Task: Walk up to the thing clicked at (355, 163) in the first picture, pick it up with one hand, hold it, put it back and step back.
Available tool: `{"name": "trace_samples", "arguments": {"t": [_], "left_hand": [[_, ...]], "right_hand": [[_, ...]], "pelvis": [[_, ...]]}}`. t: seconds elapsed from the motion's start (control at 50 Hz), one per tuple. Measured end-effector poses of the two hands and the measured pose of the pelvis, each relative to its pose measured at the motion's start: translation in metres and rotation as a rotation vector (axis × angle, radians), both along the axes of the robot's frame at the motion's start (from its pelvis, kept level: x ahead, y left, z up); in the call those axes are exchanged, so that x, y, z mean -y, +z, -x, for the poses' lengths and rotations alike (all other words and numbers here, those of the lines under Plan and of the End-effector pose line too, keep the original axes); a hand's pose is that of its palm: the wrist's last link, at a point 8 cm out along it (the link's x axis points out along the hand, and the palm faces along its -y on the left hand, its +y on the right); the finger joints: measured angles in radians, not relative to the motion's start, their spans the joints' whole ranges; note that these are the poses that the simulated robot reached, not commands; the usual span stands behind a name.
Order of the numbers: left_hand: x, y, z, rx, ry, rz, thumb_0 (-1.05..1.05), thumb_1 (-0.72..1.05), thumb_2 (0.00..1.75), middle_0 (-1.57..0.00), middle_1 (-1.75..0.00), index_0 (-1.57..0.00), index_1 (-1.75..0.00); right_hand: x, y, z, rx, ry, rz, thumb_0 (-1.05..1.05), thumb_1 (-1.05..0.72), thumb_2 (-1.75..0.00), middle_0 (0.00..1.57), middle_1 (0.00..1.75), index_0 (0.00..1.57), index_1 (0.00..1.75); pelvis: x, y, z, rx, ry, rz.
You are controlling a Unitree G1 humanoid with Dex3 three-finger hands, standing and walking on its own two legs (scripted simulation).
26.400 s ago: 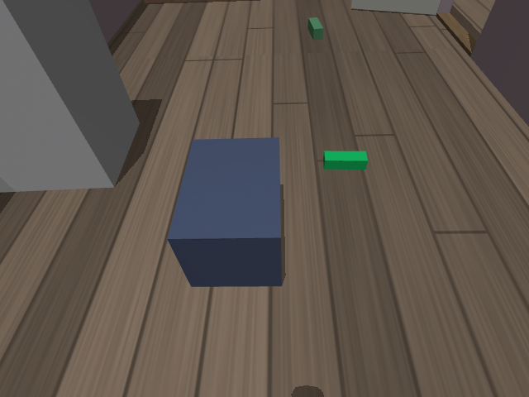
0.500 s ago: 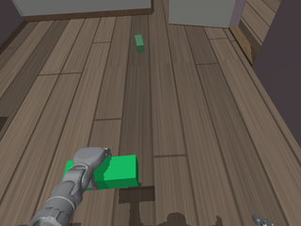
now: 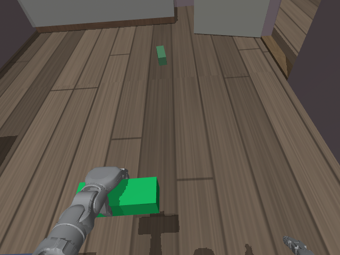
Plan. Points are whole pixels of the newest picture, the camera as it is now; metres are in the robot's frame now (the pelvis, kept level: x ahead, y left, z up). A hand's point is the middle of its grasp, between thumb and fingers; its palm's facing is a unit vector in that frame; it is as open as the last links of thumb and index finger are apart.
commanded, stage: hold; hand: left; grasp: from above
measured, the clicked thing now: (118, 197) +0.30 +0.20 -0.10
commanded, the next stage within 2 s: crouch in 0.98 s
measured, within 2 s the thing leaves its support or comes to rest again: neither
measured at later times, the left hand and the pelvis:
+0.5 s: hand (106, 195) +0.28 +0.21 -0.04, palm faces -0.49 -0.02 -0.87, open 10.7 cm; pelvis -0.01 +0.00 +0.00, yaw +0 degrees
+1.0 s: hand (108, 194) +0.28 +0.21 -0.04, palm faces -0.49 -0.02 -0.87, open 10.7 cm; pelvis +0.00 -0.01 +0.01, yaw +0 degrees
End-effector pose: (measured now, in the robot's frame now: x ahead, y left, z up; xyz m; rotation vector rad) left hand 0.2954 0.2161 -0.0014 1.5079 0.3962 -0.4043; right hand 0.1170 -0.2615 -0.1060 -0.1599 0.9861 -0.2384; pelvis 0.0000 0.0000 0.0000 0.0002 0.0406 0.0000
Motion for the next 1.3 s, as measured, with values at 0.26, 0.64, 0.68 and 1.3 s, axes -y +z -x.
{"name": "trace_samples", "arguments": {"t": [0.26,0.64,0.68,1.3], "left_hand": [[0.001,0.010,0.007,0.007,-0.013,0.002,-0.05,-0.08,0.57,-0.73,-0.45,-0.67,-0.49],[0.005,0.014,0.014,-0.011,-0.026,0.010,-0.04,-0.09,0.61,-0.70,-0.49,-0.64,-0.52],[0.005,0.014,0.014,-0.007,-0.028,0.011,-0.04,-0.09,0.62,-0.69,-0.49,-0.64,-0.52],[0.007,-0.003,0.011,0.015,-0.016,0.005,-0.03,-0.09,0.61,-0.68,-0.52,-0.63,-0.54]], "right_hand": [[-0.005,0.005,-0.008,0.036,0.014,-0.006,0.01,-0.90,-0.90,0.20,0.29,0.21,0.30],[-0.008,0.008,-0.015,0.053,0.033,-0.014,0.01,-0.90,-0.90,0.20,0.29,0.21,0.30],[-0.007,0.007,-0.015,0.048,0.035,-0.013,0.01,-0.90,-0.90,0.20,0.29,0.21,0.30],[-0.001,0.005,-0.012,0.011,0.027,-0.002,0.01,-0.90,-0.91,0.20,0.29,0.21,0.30]], "pelvis": [[0.000,0.002,0.005,0.022,-0.002,-0.001],[0.002,0.005,0.006,0.037,0.002,-0.004],[0.003,0.005,0.006,0.038,0.002,-0.004],[0.006,0.004,0.005,0.018,0.010,-0.005]]}}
